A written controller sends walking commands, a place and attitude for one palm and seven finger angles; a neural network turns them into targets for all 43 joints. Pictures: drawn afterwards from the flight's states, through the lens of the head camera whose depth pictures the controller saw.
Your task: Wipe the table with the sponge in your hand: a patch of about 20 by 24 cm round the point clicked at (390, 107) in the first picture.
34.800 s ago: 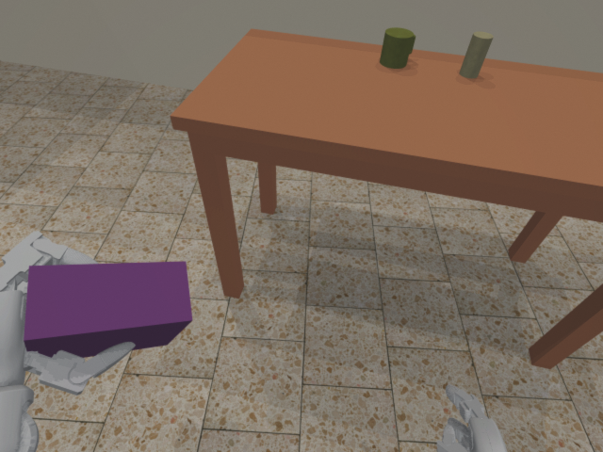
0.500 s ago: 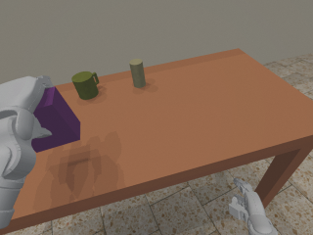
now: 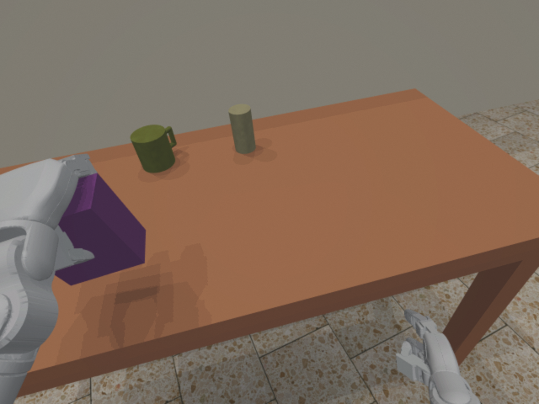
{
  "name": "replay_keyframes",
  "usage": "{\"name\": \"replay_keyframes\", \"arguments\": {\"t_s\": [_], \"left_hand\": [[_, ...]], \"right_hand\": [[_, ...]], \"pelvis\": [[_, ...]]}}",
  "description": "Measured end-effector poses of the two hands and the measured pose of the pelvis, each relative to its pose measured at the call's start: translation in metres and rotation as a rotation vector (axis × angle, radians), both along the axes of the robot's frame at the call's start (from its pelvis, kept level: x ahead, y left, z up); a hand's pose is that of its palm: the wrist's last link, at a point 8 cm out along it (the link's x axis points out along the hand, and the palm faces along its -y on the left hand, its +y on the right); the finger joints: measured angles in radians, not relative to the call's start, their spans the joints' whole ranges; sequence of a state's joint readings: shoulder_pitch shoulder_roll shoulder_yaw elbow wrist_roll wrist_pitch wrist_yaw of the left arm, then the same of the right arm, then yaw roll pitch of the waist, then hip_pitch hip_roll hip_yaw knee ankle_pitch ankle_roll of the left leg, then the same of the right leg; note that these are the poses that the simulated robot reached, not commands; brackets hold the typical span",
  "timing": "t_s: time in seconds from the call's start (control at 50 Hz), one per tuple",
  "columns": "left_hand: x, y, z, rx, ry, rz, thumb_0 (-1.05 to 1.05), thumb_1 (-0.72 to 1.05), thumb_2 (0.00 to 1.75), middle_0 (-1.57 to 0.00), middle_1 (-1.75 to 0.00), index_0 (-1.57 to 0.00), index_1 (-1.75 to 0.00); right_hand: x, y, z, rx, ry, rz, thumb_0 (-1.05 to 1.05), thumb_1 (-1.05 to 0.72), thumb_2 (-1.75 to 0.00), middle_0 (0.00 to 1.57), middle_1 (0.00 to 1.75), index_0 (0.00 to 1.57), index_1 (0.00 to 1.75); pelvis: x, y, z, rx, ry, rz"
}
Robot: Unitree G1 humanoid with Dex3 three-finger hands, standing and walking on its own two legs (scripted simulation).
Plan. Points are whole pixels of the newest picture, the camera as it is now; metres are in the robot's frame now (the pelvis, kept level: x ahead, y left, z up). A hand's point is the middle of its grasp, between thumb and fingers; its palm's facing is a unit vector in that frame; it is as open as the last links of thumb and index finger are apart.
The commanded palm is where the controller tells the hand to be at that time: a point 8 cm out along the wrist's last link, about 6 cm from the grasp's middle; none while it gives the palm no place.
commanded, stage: bring the sponge back beside the body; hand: left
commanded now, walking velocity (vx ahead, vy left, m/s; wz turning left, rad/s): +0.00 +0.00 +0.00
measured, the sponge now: (93, 241) +0.25 +0.31 +0.15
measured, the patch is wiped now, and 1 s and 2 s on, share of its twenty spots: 1.00 1.00 1.00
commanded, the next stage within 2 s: step back with the hand held close in 1.12 s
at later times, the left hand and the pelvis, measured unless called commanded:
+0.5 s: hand (76, 247) +0.21 +0.28 +0.19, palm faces +0.21 -0.10 -0.97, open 10.4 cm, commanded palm +0.16 +0.28 +0.26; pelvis -0.01 +0.00 +0.00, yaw -1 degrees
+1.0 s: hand (76, 257) +0.20 +0.27 +0.19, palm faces +0.24 -0.11 -0.96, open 10.4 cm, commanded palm +0.15 +0.27 +0.26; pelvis -0.01 -0.01 +0.00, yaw -1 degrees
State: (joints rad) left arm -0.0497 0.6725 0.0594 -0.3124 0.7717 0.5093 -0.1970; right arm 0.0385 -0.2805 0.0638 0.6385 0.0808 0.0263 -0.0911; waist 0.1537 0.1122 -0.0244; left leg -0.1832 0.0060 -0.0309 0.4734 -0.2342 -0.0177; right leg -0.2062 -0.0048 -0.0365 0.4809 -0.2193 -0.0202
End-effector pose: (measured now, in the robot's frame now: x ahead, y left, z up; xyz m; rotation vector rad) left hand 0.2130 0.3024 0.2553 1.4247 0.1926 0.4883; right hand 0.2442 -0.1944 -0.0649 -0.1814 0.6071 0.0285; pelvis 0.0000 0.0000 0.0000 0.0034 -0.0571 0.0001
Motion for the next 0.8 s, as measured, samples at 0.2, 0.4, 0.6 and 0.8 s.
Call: {"name": "replay_keyframes", "arguments": {"t_s": [0.2, 0.4, 0.6, 0.8], "left_hand": [[-0.016, -0.01, -0.01, 0.006, 0.017, -0.034, 0.0, -0.53, 1.04, -0.7, -1.3, -0.71, -1.3], [-0.026, -0.015, -0.013, -0.013, -0.005, -0.038, 0.0, -0.53, 1.04, -0.7, -1.3, -0.71, -1.3], [-0.037, -0.026, -0.02, -0.025, -0.015, -0.069, 0.0, -0.53, 1.04, -0.7, -1.3, -0.71, -1.3], [-0.047, -0.031, -0.023, -0.043, -0.029, -0.067, 0.0, -0.53, 1.04, -0.7, -1.3, -0.71, -1.3]], "right_hand": [[-0.003, 0.003, 0.002, 0.003, -0.018, 0.007, 0.01, -0.9, -0.9, 0.2, 0.3, 0.18, 0.29], [-0.004, 0.004, 0.005, 0.014, -0.041, 0.011, 0.01, -0.9, -0.9, 0.2, 0.3, 0.18, 0.29], [-0.005, 0.004, 0.006, 0.016, -0.051, 0.013, 0.01, -0.9, -0.9, 0.2, 0.3, 0.19, 0.3], [-0.005, 0.003, 0.007, 0.022, -0.053, 0.016, 0.01, -0.9, -0.9, 0.2, 0.3, 0.19, 0.3]], "pelvis": [[-0.005, -0.002, -0.001, 0.001, -0.015, -0.005], [-0.008, -0.003, -0.001, 0.001, -0.02, -0.01], [-0.007, -0.004, -0.001, 0.002, -0.029, -0.015], [-0.006, -0.005, -0.001, 0.001, -0.033, -0.019]]}}
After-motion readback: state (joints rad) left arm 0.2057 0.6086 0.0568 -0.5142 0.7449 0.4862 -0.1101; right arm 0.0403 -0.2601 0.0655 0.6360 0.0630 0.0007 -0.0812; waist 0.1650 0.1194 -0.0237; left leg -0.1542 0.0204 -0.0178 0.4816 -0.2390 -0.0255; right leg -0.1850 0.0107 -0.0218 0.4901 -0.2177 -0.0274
